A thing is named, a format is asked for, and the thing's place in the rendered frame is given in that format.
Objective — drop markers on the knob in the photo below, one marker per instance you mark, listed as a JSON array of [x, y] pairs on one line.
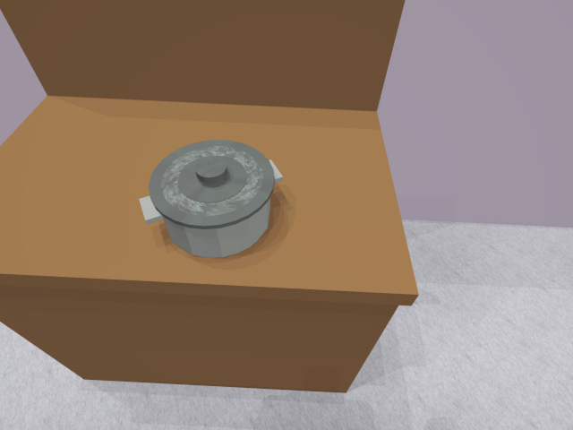
[[211, 170]]

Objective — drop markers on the lid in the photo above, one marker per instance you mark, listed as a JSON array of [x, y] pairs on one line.
[[178, 195]]

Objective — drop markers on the pot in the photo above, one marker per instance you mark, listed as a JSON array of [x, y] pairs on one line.
[[215, 242]]

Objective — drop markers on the table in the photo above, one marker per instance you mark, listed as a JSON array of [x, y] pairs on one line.
[[87, 281]]

